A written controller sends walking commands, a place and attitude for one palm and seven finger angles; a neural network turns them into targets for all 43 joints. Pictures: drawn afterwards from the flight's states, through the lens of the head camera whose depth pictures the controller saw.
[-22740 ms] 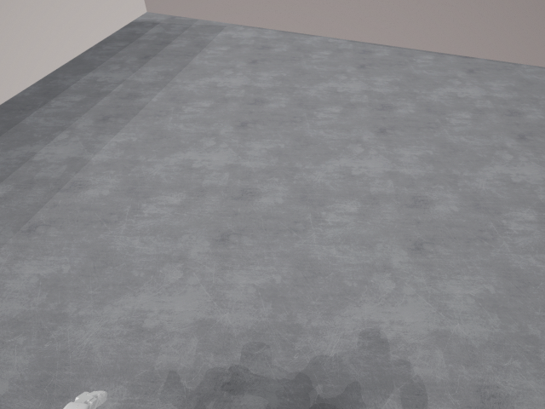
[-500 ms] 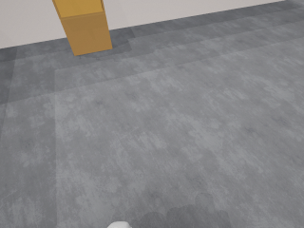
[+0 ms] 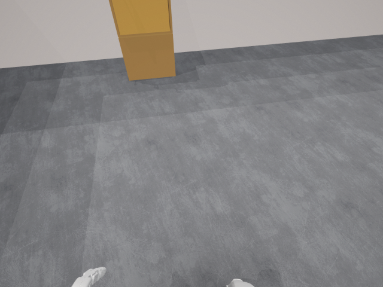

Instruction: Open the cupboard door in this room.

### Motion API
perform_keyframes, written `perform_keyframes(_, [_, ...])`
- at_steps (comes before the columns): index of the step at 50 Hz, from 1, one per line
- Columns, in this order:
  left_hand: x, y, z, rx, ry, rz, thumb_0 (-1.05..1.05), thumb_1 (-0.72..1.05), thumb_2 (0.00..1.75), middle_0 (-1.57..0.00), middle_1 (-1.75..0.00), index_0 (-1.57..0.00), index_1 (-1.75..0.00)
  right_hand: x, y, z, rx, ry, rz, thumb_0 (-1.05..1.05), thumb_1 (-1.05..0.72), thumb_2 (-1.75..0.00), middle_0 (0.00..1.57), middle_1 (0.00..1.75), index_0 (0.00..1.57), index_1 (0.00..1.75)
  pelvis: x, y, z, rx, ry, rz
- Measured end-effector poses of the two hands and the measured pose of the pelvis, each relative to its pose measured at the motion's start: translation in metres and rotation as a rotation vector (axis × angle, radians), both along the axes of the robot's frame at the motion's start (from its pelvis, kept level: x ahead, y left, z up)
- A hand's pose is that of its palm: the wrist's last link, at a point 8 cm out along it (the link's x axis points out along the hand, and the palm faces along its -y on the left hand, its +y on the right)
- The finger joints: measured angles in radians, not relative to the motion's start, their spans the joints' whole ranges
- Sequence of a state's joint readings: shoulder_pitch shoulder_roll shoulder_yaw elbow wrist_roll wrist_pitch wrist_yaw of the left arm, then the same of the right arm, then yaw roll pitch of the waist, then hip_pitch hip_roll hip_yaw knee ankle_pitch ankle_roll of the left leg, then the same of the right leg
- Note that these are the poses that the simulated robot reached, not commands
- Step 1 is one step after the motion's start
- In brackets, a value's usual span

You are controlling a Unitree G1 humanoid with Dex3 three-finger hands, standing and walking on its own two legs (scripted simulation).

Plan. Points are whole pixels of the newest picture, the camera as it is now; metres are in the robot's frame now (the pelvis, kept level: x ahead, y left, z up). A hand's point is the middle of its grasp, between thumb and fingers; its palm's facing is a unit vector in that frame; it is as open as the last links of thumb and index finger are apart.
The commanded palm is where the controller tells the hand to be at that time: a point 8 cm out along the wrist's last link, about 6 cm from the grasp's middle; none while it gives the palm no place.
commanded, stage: turn or walk to find it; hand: left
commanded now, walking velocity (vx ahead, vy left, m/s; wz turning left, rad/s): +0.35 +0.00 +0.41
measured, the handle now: out of the picture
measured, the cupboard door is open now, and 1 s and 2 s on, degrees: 0 0 0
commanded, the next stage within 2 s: stand and wait in 1.88 s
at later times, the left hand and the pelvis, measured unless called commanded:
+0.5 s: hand out of the picture +0.04 +0.14 -0.17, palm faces +0.33 -0.92 -0.19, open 7.3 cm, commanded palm none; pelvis +0.18 +0.01 +0.00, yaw +14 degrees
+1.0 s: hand (106, 174) +0.46 +0.28 -0.15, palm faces +0.23 -0.95 -0.20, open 7.4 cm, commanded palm none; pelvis +0.37 +0.06 +0.00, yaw +14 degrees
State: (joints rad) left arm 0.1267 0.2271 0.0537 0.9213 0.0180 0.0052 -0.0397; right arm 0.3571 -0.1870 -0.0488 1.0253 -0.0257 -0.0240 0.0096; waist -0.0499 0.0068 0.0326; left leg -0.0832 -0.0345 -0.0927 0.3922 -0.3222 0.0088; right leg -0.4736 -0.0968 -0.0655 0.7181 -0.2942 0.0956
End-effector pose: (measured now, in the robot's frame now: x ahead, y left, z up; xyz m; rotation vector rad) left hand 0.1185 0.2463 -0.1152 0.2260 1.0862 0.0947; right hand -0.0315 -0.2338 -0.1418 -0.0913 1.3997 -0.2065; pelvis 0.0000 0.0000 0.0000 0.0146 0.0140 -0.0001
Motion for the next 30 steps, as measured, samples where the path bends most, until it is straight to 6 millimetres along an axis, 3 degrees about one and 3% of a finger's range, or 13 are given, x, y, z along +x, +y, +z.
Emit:
perform_keyframes(3, [0.03,-0.019,-0.002,0.014,-0.074,-0.001,0.01,0.91,0.9,-0.2,-0.3,-0.2,-0.3,0.009,-0.019,-0.017,0.015,0.053,0.012,0.0,-0.9,-0.9,0.21,0.3,0.21,0.3,0.021,-0.018,-0.013,0.007,-0.002,0.038])
perform_keyframes(6, [0.032,-0.031,0.001,0.014,-0.1,0.053,0.0,0.91,0.9,-0.2,-0.3,-0.2,-0.3,0.038,-0.036,-0.021,0.017,0.078,0.064,0.01,-0.91,-0.9,0.21,0.3,0.2,0.3,0.036,-0.027,-0.013,0.001,-0.025,0.086])
perform_keyframes(11, [-0.003,-0.043,0.0,0.005,0.027,0.173,0.0,0.91,0.9,-0.2,-0.3,-0.2,-0.3,0.123,-0.052,-0.008,0.006,-0.015,0.143,0.01,-0.91,-0.9,0.2,0.3,0.2,0.3,0.069,-0.034,0.001,0.007,-0.031,0.132])
perform_keyframes(15, [-0.038,-0.042,-0.004,0.004,0.152,0.278,0.0,0.93,0.9,-0.2,-0.3,-0.21,-0.3,0.196,-0.047,0.003,-0.002,-0.098,0.21,0.01,-0.91,-0.9,0.2,0.3,0.2,0.3,0.099,-0.033,0.006,0.001,-0.025,0.168])
perform_keyframes(19, [-0.069,-0.048,-0.011,-0.027,0.285,0.362,0.0,0.93,0.9,-0.2,-0.3,-0.2,-0.3,0.268,-0.026,0.008,0.002,-0.154,0.293,0.0,-0.91,-0.9,0.2,0.3,0.2,0.3,0.129,-0.025,0.006,-0.011,-0.021,0.206])
perform_keyframes(24, [-0.094,-0.058,-0.019,-0.098,0.446,0.459,0.0,0.92,0.9,-0.2,-0.3,-0.2,-0.3,0.358,0.026,0.008,0.021,-0.209,0.42,0.0,-0.91,-0.9,0.2,0.3,0.19,0.3,0.169,-0.001,-0.002,-0.027,-0.02,0.238])
perform_keyframes(28, [-0.095,-0.053,-0.033,-0.164,0.563,0.505,0.01,0.91,0.9,-0.2,-0.3,-0.2,-0.3,0.422,0.076,0.0,0.024,-0.301,0.484,0.0,-0.91,-0.9,0.2,0.3,0.2,0.3,0.206,0.03,-0.019,-0.035,-0.024,0.249])
perform_keyframes(30, [-0.08,-0.042,-0.038,-0.179,0.579,0.505,0.01,0.91,0.9,-0.2,-0.3,-0.2,-0.3,0.438,0.093,0.0,0.024,-0.331,0.48,0.0,-0.91,-0.9,0.2,0.3,0.2,0.3,0.218,0.042,-0.021,-0.025,-0.038,0.253])
